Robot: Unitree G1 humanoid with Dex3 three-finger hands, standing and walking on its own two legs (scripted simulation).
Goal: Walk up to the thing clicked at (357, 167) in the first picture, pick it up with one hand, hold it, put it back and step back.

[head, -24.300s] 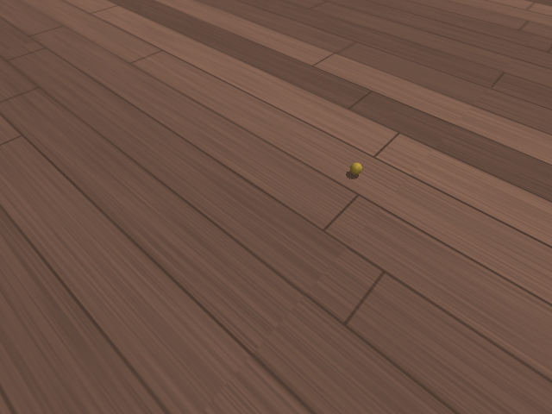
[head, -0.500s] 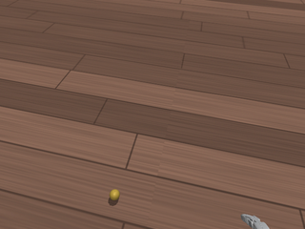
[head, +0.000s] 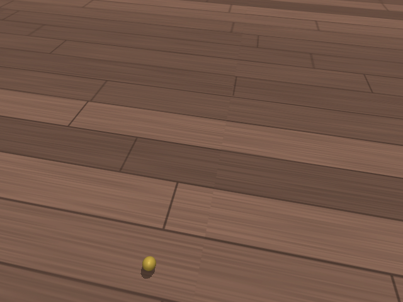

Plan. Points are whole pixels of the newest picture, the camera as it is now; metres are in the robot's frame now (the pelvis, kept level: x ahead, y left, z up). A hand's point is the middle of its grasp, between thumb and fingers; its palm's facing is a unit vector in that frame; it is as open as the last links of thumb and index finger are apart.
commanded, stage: walk up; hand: left
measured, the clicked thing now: (149, 263) +0.41 +0.24 -0.75
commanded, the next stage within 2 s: stand in 0.34 s
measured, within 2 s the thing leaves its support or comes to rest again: neither
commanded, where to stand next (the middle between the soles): +0.06 -0.02 m, yaw +3 degrees
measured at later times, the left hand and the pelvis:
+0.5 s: hand out of the picture +0.08 +0.25 -0.16, palm faces -0.03 -0.94 -0.34, open 7.4 cm; pelvis +0.01 +0.00 +0.00, yaw +0 degrees
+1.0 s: hand out of the picture +0.11 +0.25 -0.16, palm faces -0.04 -0.94 -0.34, open 7.4 cm; pelvis +0.03 +0.00 +0.00, yaw +0 degrees
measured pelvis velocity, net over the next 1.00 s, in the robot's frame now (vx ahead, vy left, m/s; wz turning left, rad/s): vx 0.03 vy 0.00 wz -0.01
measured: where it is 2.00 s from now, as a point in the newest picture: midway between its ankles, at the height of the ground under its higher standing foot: outside the picture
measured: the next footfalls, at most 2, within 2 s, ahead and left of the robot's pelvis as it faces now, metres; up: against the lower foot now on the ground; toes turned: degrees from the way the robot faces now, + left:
none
